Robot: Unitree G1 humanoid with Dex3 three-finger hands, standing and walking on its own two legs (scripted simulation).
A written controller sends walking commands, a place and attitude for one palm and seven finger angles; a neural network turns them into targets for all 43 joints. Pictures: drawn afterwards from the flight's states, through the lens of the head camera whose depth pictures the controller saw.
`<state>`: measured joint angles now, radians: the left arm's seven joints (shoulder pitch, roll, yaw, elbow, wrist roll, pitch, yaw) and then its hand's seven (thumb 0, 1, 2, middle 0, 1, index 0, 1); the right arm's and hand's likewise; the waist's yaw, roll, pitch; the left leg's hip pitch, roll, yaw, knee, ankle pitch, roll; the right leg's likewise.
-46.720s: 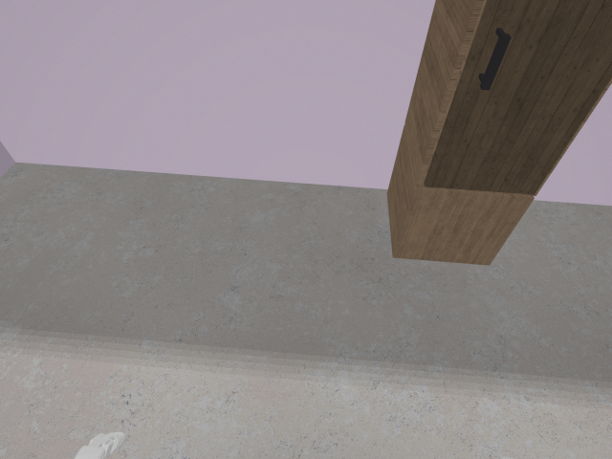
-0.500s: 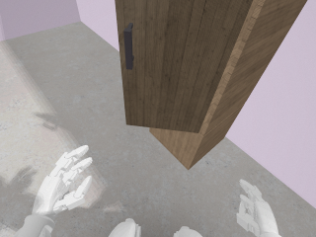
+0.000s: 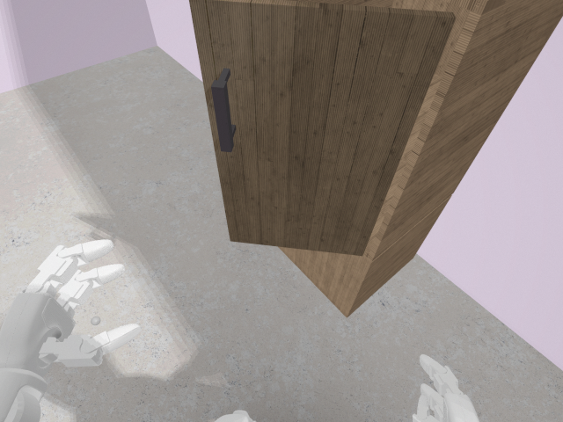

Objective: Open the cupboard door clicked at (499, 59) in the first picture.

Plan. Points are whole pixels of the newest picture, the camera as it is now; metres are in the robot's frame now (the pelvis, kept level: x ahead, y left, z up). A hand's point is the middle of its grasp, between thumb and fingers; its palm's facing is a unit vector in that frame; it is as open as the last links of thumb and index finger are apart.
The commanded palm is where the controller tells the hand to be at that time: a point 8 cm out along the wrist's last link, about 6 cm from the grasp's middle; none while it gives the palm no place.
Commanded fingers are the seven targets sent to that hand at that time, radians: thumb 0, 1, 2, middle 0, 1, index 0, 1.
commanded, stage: raise the hand with hooked fingers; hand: left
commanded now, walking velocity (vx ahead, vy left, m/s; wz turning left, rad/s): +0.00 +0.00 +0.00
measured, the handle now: (226, 111) +0.56 +0.13 +0.14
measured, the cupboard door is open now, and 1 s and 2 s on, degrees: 43 43 43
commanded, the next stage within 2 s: move the hooked fingers beside the handle in 1.22 s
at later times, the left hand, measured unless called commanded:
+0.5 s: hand (85, 272) +0.26 +0.25 +0.12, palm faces -0.02 -1.00 -0.05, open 13.8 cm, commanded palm +0.24 +0.30 +0.14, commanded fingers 0.00 -0.50 0.30 -0.30 -1.20 -0.30 -1.20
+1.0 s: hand (61, 236) +0.28 +0.27 +0.16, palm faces +0.00 -1.00 -0.03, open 14.0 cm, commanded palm +0.26 +0.32 +0.16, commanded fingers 0.00 -0.50 0.30 -0.30 -1.20 -0.30 -1.20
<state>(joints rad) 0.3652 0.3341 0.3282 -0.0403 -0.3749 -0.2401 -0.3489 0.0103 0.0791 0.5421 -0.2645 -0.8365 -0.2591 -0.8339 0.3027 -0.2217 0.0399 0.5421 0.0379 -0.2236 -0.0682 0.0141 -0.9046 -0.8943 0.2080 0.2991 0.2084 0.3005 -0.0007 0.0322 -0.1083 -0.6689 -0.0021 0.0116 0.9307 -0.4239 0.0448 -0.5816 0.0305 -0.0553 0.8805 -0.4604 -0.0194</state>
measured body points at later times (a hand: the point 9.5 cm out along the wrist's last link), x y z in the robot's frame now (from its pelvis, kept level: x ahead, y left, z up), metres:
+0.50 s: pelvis +0.00 -0.01 +0.02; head +0.01 -0.02 +0.47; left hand +0.25 +0.30 +0.13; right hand +0.18 -0.25 -0.05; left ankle +0.02 +0.09 -0.69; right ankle -0.01 -0.11 -0.69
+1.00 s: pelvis +0.00 +0.00 +0.03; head +0.00 +0.00 +0.48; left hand +0.28 +0.32 +0.16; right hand +0.15 -0.25 -0.04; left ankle +0.02 +0.09 -0.69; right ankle -0.01 -0.11 -0.69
